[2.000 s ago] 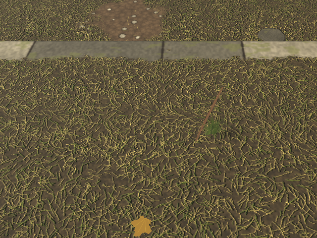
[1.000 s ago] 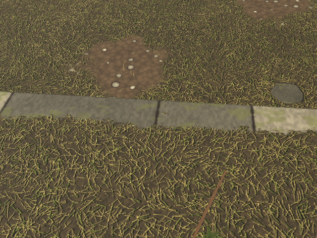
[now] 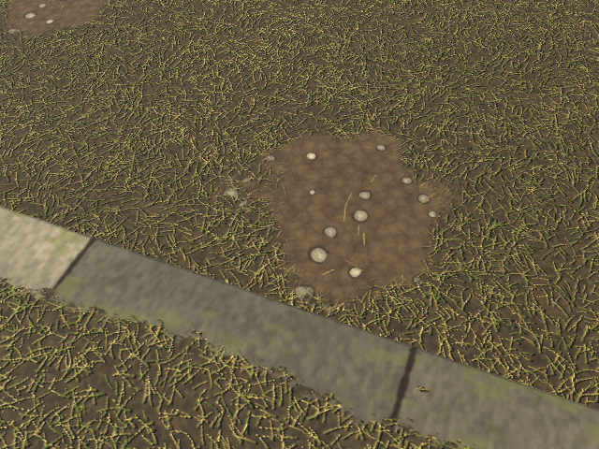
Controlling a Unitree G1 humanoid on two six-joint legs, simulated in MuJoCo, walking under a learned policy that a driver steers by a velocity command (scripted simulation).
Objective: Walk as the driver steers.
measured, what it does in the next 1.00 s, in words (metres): walks ahead, turning right: left foot, then right foot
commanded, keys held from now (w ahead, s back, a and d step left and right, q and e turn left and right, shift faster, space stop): w+e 1.00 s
